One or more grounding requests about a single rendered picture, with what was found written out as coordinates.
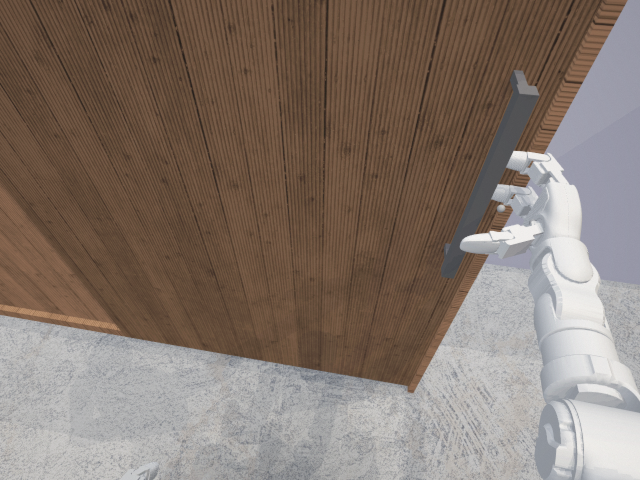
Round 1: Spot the robot right forearm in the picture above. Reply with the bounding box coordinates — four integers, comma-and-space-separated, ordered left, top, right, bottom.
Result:
528, 237, 640, 413

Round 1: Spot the robot right upper arm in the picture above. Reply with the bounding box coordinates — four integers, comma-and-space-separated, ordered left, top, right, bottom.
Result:
534, 398, 640, 480

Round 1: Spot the robot right hand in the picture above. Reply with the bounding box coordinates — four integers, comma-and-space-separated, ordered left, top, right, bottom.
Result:
460, 151, 582, 259

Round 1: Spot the wardrobe door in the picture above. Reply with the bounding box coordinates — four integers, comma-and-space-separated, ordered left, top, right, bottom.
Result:
0, 0, 603, 386
0, 182, 115, 324

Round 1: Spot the handle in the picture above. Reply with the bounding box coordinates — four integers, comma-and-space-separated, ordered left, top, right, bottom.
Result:
441, 70, 540, 279

